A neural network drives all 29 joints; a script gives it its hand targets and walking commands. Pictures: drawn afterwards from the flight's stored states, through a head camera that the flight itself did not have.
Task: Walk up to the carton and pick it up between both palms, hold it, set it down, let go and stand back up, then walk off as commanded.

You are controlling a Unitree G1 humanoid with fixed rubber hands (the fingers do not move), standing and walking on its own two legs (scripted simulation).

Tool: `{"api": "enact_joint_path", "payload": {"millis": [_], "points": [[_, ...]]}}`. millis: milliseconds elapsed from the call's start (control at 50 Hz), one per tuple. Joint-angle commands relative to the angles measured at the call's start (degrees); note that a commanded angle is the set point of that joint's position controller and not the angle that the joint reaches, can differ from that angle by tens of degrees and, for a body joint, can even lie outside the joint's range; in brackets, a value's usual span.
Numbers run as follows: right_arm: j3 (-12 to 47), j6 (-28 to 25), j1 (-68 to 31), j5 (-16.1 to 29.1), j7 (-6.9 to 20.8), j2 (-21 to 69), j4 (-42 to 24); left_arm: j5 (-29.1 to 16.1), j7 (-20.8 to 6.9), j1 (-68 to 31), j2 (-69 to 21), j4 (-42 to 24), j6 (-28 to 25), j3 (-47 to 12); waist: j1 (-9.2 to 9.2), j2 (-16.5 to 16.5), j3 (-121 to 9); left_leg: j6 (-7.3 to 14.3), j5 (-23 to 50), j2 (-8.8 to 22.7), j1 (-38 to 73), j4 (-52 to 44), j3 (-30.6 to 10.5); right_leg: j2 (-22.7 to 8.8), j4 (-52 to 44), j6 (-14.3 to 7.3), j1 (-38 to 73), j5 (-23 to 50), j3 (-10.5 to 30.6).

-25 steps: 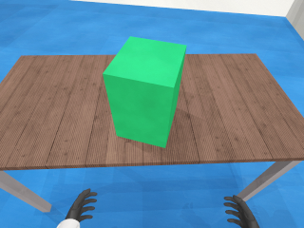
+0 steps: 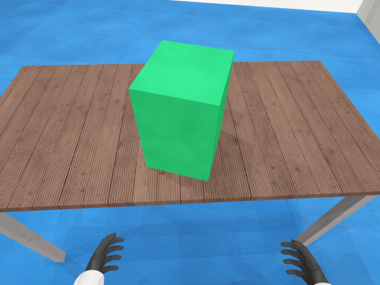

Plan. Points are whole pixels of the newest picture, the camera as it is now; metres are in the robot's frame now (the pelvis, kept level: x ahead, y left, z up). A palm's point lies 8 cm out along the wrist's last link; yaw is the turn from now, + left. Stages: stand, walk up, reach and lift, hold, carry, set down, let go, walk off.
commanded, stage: let go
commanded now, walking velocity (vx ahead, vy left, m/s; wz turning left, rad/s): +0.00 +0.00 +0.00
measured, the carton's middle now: (186, 114) +0.51 +0.05 +0.05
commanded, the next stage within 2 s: stand in 0.28 s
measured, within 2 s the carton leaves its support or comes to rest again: neither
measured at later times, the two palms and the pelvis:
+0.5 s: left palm (65, 279) +0.15 +0.28 -0.08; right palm out of the picture +0.16 -0.29 -0.09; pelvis +0.01 +0.00 +0.00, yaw +0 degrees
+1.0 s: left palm out of the picture +0.11 +0.31 -0.09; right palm out of the picture +0.10 -0.30 -0.10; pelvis +0.01 +0.01 +0.00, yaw +0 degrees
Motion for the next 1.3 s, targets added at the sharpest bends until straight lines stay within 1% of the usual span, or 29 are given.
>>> {"api": "enact_joint_path", "payload": {"millis": [0, 140, 160, 200, 220, 260, 280, 300, 360, 460, 480, 500, 560, 620, 720, 760, 800, 860, 880, 940, 960, 1000, 1020, 1040, 1060, 1120, 1140, 1200, 1280], "points": [[-1.52, -2.20, -1.20, 0.40, 0.18, -5.87, -5.00, 0.52, 0.22, -1.34, 4.64, -7.04, -0.63, 1.20, -0.03, 2.56, -8.04, -0.73, 9.98, -0.54, 7.45, -1.14, 0.33, -0.39, -4.92, 0.99, -4.33, 6.02, -1.07], [-1.27, -2.76, -2.60, 0.90, 0.38, -6.86, -3.74, 0.83, 0.31, -0.95, 4.50, -5.29, -1.34, 1.49, 0.44, 1.99, -7.12, -0.58, 12.82, -0.32, 8.34, -1.13, -0.20, 0.22, -4.33, 0.71, -4.36, 10.13, -1.61], [-1.87, -2.76, -3.25, -0.11, 0.22, -6.89, -3.45, 0.74, 0.16, -1.79, 4.04, -4.07, -1.10, 1.34, 0.42, -0.58, -5.79, -0.46, 12.64, -0.45, 8.13, -1.21, -0.25, 0.65, -4.49, 0.77, -4.65, 10.16, -1.76], [0.86, -3.98, 3.00, 0.91, -0.64, -4.84, -3.36, 0.78, -0.74, 3.09, 4.29, -5.62, -1.54, 1.98, 0.24, -1.85, -6.52, 0.20, 15.09, -0.54, 10.83, -0.74, -0.45, -0.13, -5.70, 1.29, -3.39, 14.69, -0.34], [0.43, -3.68, 2.01, 1.51, -0.30, -5.73, -3.39, 0.44, -0.57, 2.15, 4.41, -7.17, -1.81, 1.46, 0.16, -0.17, -8.16, -0.04, 16.24, -0.76, 12.05, -0.36, -0.56, 0.05, -5.82, 0.96, -4.22, 16.29, -0.32], [-1.25, -3.28, -1.22, 0.64, -0.37, -7.58, -2.47, -0.22, -0.65, -0.45, 4.31, -4.55, -1.46, 1.07, -0.98, -2.32, -8.17, -0.08, 12.64, -0.49, 8.71, -0.81, -0.45, 0.11, -5.45, 1.35, -2.73, 14.55, -0.96], [-4.06, 1.73, 2.30, -1.73, -2.23, -17.75, -0.01, 1.14, -0.46, 1.87, 17.00, -2.35, -4.11, 6.42, 0.67, 2.34, -13.65, 1.78, 17.36, 4.77, 2.92, 1.79, -5.46, -6.21, 0.61, -0.74, -0.87, 13.37, 4.41], [-4.11, 3.43, 0.63, -1.63, -2.33, -16.54, -2.40, 0.05, -0.54, 1.81, 16.83, -1.97, -4.83, 5.95, -0.29, 0.63, -12.16, 2.62, 14.20, 5.48, 2.65, 1.43, -4.89, -6.03, -0.05, -0.80, -1.99, 10.53, 4.84], [-3.17, 5.12, -1.05, -1.43, -2.64, -13.63, -1.27, -0.46, -1.03, 0.40, 14.48, 0.37, -6.57, 5.50, -0.05, 4.14, -9.83, 2.75, 8.56, 5.36, -0.87, 0.84, -6.36, -7.05, -1.34, -1.82, -2.36, 8.51, 6.58], [-3.23, 6.17, -0.87, -1.10, -2.10, -14.67, 0.17, -0.02, -1.81, 0.43, 14.06, 3.96, -8.42, 4.19, -0.58, 2.55, -9.43, 2.34, 7.53, 5.62, -0.17, 1.64, -6.46, -6.85, -1.00, -1.34, -4.69, 9.52, 6.16], [-2.75, 6.51, -0.93, -1.07, -1.83, -14.13, 0.09, -0.39, -1.81, 1.14, 15.84, 3.51, -8.48, 4.62, -0.09, -2.20, -7.69, 2.42, 7.96, 5.65, -0.97, 0.88, -7.00, -6.68, -1.49, -1.15, -5.47, 10.68, 5.11], [-2.72, 6.76, -0.43, -0.99, -1.45, -14.90, 1.18, 0.14, -1.39, 0.90, 16.10, 5.73, -8.31, 4.49, -0.99, 1.18, -7.76, 2.29, 7.37, 5.49, -0.25, 1.07, -6.32, -6.98, -2.46, -1.29, -4.20, 10.27, 6.45], [-2.89, 7.20, 0.37, -0.64, -1.28, -17.88, 3.09, -0.16, -1.70, 1.46, 17.70, 6.28, -8.25, 4.61, -0.74, -0.11, -5.76, 2.68, 7.54, 5.00, -1.99, 0.50, -5.76, -6.80, -2.85, -1.24, -4.04, 10.96, 5.68], [-2.67, 7.48, -0.52, -0.75, -1.81, -17.88, 3.50, -0.11, -1.60, 1.30, 18.23, 8.63, -8.58, 4.38, -2.28, 3.66, -5.51, 3.58, 6.99, 5.21, -0.05, 0.33, -7.06, -7.78, -2.34, -2.51, -4.65, 11.91, 7.90], [-2.65, 7.22, 0.02, -0.85, -2.02, -18.07, 5.49, -0.50, -1.66, -0.37, 18.56, 10.59, -8.43, 3.12, -1.76, 2.25, -9.09, 2.44, 9.74, 4.99, 0.99, -2.20, -7.64, -7.09, -1.69, -1.50, -0.29, 13.14, 6.46], [-2.84, 7.75, -0.84, 0.00, -1.87, -19.42, 6.84, -0.44, -1.56, 0.18, 21.18, 12.35, -8.46, 3.45, -1.87, -0.86, -7.18, 2.43, 10.39, 5.01, 2.10, -2.21, -7.05, -6.48, -3.01, -1.39, -2.16, 15.20, 6.21], [-2.15, 7.56, -0.31, -0.52, -1.62, -18.88, 7.66, -1.09, -1.51, 0.84, 20.95, 13.28, -8.08, 3.41, -1.52, 3.49, -6.57, 3.17, 10.20, 5.54, 0.51, -2.27, -7.30, -7.10, -3.22, -1.91, -1.39, 11.47, 6.43], [-1.46, 7.69, -1.03, -0.95, -1.83, -18.80, 9.29, -1.35, -1.59, 1.45, 21.47, 14.57, -8.12, 3.41, -0.64, 0.74, -6.95, 3.20, 9.13, 5.67, 0.81, -3.08, -7.42, -7.32, -3.81, -1.92, 0.20, 11.29, 7.09], [-1.97, 7.57, -0.21, -0.64, -2.14, -19.67, 9.70, -1.05, -1.55, 1.98, 20.86, 16.07, -8.34, 2.78, -0.61, 3.75, -5.39, 3.07, 10.46, 5.65, 0.23, -3.52, -7.43, -7.77, -4.41, -1.98, 0.88, 11.83, 7.25], [-1.04, 8.27, -0.46, -0.09, -1.81, -17.77, 10.44, -0.97, -1.20, -0.74, 21.50, 16.47, -7.53, 2.78, -2.19, -0.99, -6.48, 2.74, 9.87, 5.77, 1.01, -4.78, -7.68, -7.78, -4.00, -1.52, -0.17, 11.78, 6.79], [-1.53, 8.01, -1.21, -0.64, -1.98, -19.26, 10.96, -1.03, -1.00, 0.31, 19.71, 16.42, -7.77, 2.70, -0.86, 3.53, -8.59, 2.89, 9.89, 5.71, 1.86, -4.06, -7.48, -7.33, -4.67, -2.02, 2.23, 10.75, 6.95], [-1.80, 7.95, -1.53, -0.95, -1.99, -20.00, 11.42, -1.28, -1.01, -1.24, 21.68, 17.80, -7.39, 2.58, -1.93, 0.85, -5.80, 2.53, 4.96, 5.35, 1.05, -5.69, -8.04, -6.62, -5.42, -1.64, -0.56, 6.85, 7.09], [-1.90, 8.11, -2.47, -0.88, -1.94, -20.52, 12.02, -0.87, -1.02, -1.13, 21.24, 18.80, -7.28, 2.28, -1.81, 2.87, -3.45, 2.81, 2.86, 5.88, -0.58, -7.43, -9.25, -6.88, -5.49, -1.40, -1.06, 4.32, 5.74], [-0.84, 8.01, -1.80, -0.34, -1.77, -18.10, 11.54, -1.29, -1.22, -0.31, 20.42, 17.86, -7.89, 2.06, -0.39, 0.85, -2.87, 2.80, 2.49, 5.97, -0.45, -6.23, -7.89, -7.27, -6.85, -1.32, -2.07, 3.18, 7.25], [-1.44, 7.83, -1.82, -0.55, -1.82, -19.12, 13.14, -1.39, -1.25, -0.68, 20.76, 18.73, -7.97, 1.86, -1.07, 2.66, -5.36, 2.90, 3.12, 5.64, 0.88, -6.10, -9.01, -7.12, -5.93, -1.49, -0.67, 3.68, 6.71], [-1.50, 8.23, -2.94, -0.89, -1.97, -19.56, 13.01, -0.88, -1.36, -1.98, 21.54, 19.81, -7.87, 1.75, -1.86, 0.73, -6.26, 2.66, 3.53, 5.84, 1.34, -6.41, -7.76, -7.30, -6.29, -1.73, -1.28, 4.13, 7.64], [-1.72, 7.97, -2.57, -0.14, -1.84, -19.47, 13.14, -0.97, -1.44, -0.13, 20.47, 20.03, -7.85, 1.44, -1.22, 2.50, -6.26, 2.52, 2.45, 5.55, 1.69, -5.95, -8.17, -7.36, -7.02, -1.50, -1.58, 4.79, 6.67], [-2.21, 8.08, -2.56, -0.79, -1.63, -21.13, 14.02, -0.77, -1.31, 0.11, 22.35, 20.74, -7.80, 1.96, -1.23, 0.56, -4.97, 2.55, 2.33, 5.83, 1.91, -6.92, -8.82, -7.35, -7.72, -1.04, -1.04, 3.83, 6.36], [-1.17, 8.11, -0.80, 0.24, -1.75, -18.94, 15.60, -1.46, -1.40, -0.59, 22.53, 22.47, -7.99, 1.78, -1.63, 3.41, -4.59, 2.62, 4.01, 6.23, 1.54, -7.20, -8.16, -7.97, -7.49, -1.84, -2.31, 5.48, 8.69]]}}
